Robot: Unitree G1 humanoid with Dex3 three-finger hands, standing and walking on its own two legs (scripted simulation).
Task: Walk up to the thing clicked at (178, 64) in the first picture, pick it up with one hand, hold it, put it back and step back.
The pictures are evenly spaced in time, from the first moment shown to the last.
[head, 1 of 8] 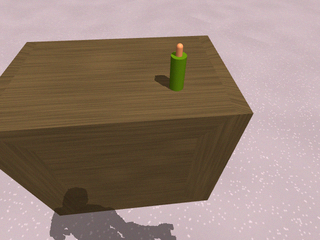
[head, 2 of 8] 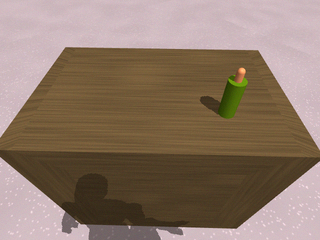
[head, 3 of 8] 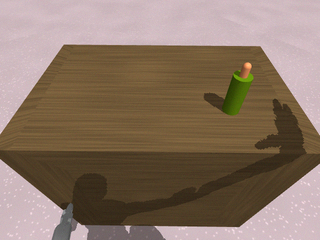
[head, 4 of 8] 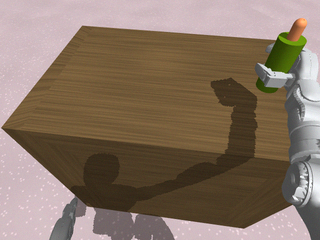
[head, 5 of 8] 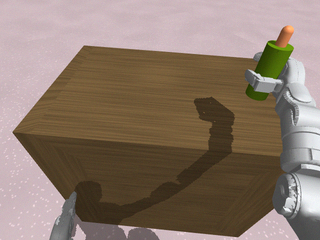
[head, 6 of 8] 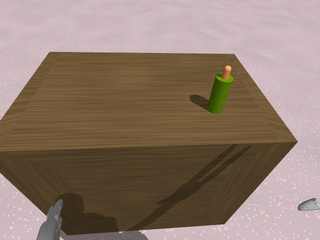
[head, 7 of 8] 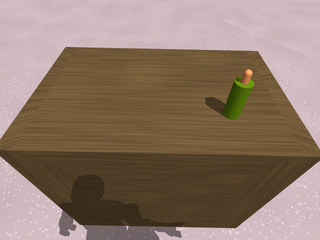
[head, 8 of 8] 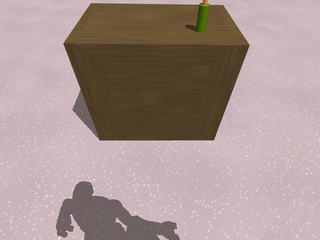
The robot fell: no
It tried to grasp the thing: yes
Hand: right
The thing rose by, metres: 0.25
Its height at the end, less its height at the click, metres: +0.00
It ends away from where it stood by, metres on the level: 0.01
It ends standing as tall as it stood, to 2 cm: yes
